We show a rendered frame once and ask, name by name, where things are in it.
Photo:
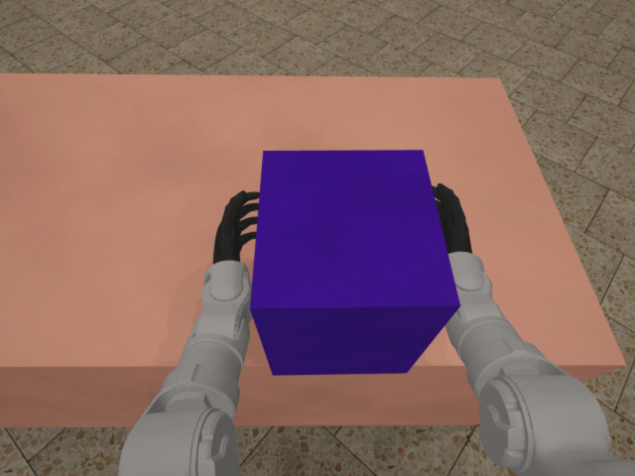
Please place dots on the robot right upper arm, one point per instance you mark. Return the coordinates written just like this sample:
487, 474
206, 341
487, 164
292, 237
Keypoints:
546, 425

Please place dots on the pedestal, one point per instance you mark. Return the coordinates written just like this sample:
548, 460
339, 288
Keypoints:
112, 187

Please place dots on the carton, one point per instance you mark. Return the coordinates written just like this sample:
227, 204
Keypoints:
351, 272

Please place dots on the robot left upper arm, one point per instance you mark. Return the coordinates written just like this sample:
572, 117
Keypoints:
195, 442

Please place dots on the right robot forearm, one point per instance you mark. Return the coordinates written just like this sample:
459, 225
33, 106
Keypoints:
484, 339

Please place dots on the left robot forearm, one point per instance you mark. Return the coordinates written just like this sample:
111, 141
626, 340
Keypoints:
213, 358

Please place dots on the robot left hand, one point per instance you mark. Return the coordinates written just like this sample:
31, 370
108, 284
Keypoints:
228, 241

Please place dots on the robot right hand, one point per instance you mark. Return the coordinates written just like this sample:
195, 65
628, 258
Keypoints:
455, 230

